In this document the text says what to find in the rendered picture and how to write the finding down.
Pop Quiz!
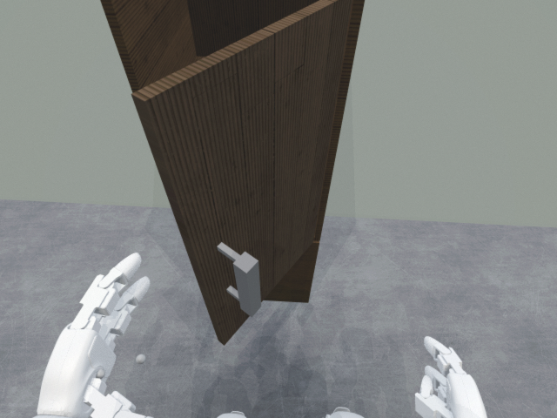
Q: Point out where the right robot hand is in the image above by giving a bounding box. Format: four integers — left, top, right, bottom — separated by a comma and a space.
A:
415, 336, 487, 418

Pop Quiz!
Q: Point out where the handle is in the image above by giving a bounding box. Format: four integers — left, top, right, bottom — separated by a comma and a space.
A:
217, 242, 261, 317

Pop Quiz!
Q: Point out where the cupboard door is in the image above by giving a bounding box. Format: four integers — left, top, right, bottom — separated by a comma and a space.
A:
131, 0, 352, 345

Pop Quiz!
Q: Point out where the left robot hand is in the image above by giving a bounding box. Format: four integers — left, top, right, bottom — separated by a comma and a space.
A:
37, 253, 153, 418

